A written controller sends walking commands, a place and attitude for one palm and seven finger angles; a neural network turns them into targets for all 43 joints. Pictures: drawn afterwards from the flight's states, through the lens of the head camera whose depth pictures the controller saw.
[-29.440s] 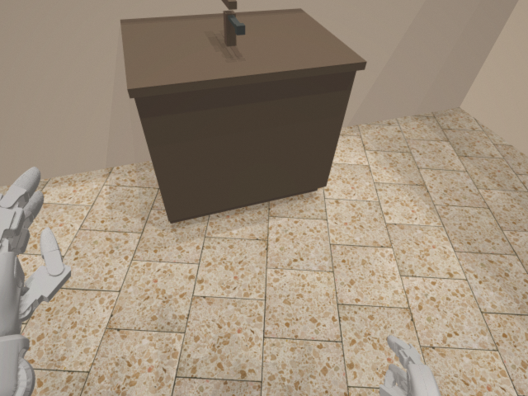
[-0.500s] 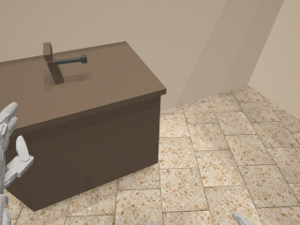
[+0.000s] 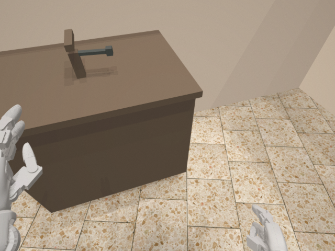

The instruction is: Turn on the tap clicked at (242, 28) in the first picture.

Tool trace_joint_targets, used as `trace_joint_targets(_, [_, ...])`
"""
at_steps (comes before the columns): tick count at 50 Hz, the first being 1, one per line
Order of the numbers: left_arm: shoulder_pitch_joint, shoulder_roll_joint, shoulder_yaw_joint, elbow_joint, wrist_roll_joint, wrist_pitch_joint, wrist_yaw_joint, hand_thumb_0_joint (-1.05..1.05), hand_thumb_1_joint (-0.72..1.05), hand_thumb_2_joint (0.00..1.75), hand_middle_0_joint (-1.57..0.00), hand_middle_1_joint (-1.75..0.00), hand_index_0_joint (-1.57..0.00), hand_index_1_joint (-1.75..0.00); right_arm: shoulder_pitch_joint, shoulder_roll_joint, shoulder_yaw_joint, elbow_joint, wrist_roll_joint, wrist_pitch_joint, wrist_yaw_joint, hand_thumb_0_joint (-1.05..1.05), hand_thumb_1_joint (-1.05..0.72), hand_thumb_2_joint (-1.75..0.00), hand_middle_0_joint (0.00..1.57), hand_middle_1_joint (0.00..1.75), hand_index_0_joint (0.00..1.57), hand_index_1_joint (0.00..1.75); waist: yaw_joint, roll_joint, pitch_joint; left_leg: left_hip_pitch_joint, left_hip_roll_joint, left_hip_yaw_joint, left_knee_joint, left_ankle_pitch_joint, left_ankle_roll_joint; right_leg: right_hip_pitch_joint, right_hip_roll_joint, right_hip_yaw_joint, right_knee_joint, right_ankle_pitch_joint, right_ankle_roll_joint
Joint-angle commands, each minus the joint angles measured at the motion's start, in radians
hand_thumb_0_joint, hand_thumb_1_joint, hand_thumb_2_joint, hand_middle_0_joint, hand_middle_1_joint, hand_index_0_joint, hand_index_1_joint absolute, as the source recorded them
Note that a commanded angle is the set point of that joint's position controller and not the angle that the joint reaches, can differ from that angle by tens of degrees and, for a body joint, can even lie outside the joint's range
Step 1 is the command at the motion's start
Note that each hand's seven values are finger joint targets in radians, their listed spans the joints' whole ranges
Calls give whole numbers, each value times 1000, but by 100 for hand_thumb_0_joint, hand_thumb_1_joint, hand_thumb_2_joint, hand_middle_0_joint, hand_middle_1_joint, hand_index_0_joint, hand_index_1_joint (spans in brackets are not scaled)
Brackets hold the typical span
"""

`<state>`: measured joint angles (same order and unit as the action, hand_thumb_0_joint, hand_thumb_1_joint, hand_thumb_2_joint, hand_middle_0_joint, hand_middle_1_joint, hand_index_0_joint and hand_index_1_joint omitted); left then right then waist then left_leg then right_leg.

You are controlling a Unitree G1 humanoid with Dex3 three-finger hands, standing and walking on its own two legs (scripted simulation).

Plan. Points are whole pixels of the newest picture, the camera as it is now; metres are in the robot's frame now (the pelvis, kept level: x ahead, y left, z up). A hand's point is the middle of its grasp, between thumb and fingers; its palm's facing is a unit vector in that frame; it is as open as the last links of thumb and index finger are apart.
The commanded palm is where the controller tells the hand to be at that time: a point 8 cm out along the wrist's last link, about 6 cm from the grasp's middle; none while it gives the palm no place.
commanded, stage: stand and check the lever's angle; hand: left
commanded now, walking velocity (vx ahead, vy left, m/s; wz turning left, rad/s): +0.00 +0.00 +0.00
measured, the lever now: (109, 50) +0.78 +0.29 +0.09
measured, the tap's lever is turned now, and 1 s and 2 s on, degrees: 81 81 81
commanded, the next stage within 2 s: stand and wait in 0.08 s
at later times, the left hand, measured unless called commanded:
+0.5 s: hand (34, 153) +0.25 +0.28 +0.16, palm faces +0.38 -0.85 -0.37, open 7.4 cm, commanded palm +0.20 +0.31 +0.18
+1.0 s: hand (32, 155) +0.25 +0.28 +0.16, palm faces +0.38 -0.85 -0.36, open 7.5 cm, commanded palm +0.19 +0.32 +0.18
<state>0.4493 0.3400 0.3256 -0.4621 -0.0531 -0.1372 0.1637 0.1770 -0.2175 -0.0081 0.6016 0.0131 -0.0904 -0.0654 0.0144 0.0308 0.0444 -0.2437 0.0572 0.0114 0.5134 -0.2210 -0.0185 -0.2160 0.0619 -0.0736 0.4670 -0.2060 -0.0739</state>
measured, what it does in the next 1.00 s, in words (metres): stands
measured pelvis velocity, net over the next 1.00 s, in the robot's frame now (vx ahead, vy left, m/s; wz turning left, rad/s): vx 0.03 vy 0.04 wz -0.03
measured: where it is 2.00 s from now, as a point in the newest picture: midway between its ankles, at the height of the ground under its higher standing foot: outside the picture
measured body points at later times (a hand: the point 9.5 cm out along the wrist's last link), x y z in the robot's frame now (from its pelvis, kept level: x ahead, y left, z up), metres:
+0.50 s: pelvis +0.03 +0.04 +0.01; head +0.04 +0.04 +0.46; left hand +0.22 +0.32 +0.18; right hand +0.21 -0.20 -0.07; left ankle +0.04 +0.14 -0.74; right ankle +0.03 -0.07 -0.74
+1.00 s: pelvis +0.03 +0.04 +0.01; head +0.03 +0.04 +0.46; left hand +0.22 +0.32 +0.18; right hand +0.20 -0.20 -0.08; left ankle +0.04 +0.14 -0.74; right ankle +0.03 -0.07 -0.74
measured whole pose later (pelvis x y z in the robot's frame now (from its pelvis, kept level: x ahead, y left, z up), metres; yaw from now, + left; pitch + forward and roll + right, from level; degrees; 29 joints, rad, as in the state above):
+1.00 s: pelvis +0.03 +0.04 +0.01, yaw -1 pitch -1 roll -1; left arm 0.46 0.34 0.30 -0.45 -0.06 -0.10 0.16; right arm 0.18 -0.21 0.00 0.61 0.00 -0.05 -0.08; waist 0.01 0.02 0.02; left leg -0.20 0.02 0.06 0.44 -0.22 0.02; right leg -0.17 0.02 -0.02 0.37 -0.18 -0.01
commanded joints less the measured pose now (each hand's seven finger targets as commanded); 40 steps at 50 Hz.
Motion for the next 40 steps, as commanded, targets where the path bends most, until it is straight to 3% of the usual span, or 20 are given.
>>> trace_joint_targets(1, [-64, 163, 79, -194, -2, -43, 5, 0, 90, 90, -20, -30, -20, -30, -81, -107, -38, -146, -1, -51, -3, 0, -90, -90, 20, 30, 20, 30, -7, -25, -111, 61, 19, -46, -56, 54, 49, 7, -158, 209, -162, -12, 50])
trace_joint_targets(8, [-58, 205, 120, -254, -2, -42, 11, 0, 90, 90, -20, -30, -20, -30, -103, -111, -33, -156, -11, -48, -11, 0, -90, -90, 20, 30, 20, 30, 1, 36, -143, 71, 39, -74, -118, 168, 51, 77, -114, 147, -104, 140, 59])
trace_joint_targets(15, [-16, 170, 100, -243, -4, -45, 11, 0, 90, 90, -20, -30, -20, -30, -93, -110, -32, -156, -11, -41, -10, 0, -90, -90, 20, 30, 20, 30, -1, 56, -162, 67, 48, -73, -140, 192, 44, 102, -97, 122, -88, 169, 62])
trace_joint_targets(22, [-17, 168, 98, -228, -5, -40, 10, 0, 90, 90, -20, -30, -20, -30, -94, -110, -34, -154, -12, -33, -14, 0, -90, -90, 20, 30, 20, 30, -3, 31, -177, 83, 45, -65, -136, 220, 41, 102, -94, 122, -90, 210, 64])
trace_joint_targets(24, [-27, 171, 99, -239, -3, -42, 10, 0, 90, 90, -20, -30, -20, -30, -95, -110, -35, -153, -13, -32, -16, 0, -90, -90, 20, 30, 20, 30, -3, 49, -186, 97, 49, -65, -134, 269, 38, 107, -95, 117, -78, 236, 63])
trace_joint_targets(29, [-50, 168, 90, -214, -3, -39, 9, 0, 90, 90, -20, -30, -20, -30, -104, -107, -31, -154, -15, -27, -18, 0, -90, -90, 20, 30, 20, 30, -2, 52, -142, 68, 39, -62, -149, 194, 37, 86, -95, 128, -105, 195, 62])
trace_joint_targets(40, [-59, 160, 83, -196, -3, -34, 9, 0, 90, 90, -20, -30, -20, -30, -107, -108, -33, -159, -14, -18, -17, 0, -90, -90, 20, 30, 20, 30, -2, 28, -148, 64, 19, -48, -149, 132, 34, 88, -97, 141, -141, 175, 58])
